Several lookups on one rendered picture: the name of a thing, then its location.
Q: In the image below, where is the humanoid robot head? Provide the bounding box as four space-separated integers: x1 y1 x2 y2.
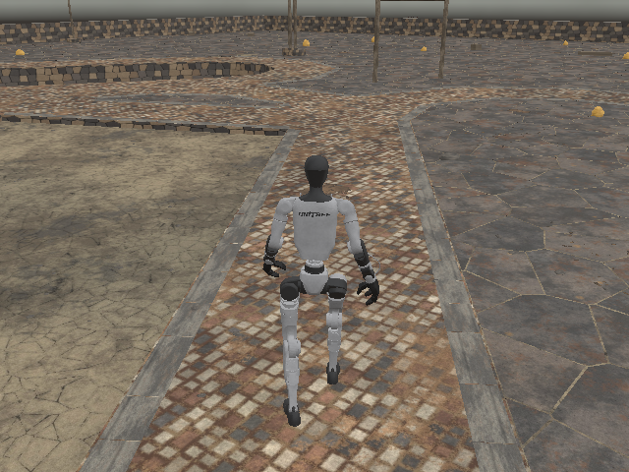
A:
299 155 332 203

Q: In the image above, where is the right robot upper arm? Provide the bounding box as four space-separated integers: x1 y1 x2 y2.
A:
336 199 363 255

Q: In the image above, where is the right robot forearm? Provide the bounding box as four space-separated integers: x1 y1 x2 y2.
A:
354 239 376 284

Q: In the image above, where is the left robot thigh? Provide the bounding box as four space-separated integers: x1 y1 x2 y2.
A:
280 275 301 358

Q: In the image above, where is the left robot upper arm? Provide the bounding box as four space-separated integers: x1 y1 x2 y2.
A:
268 197 296 250

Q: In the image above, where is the right robot hand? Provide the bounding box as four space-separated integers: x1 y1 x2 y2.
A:
357 279 379 305

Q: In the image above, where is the left robot hand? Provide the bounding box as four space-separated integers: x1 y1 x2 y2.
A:
263 260 286 277

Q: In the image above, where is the left robot forearm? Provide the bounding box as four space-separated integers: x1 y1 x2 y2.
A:
263 234 279 265

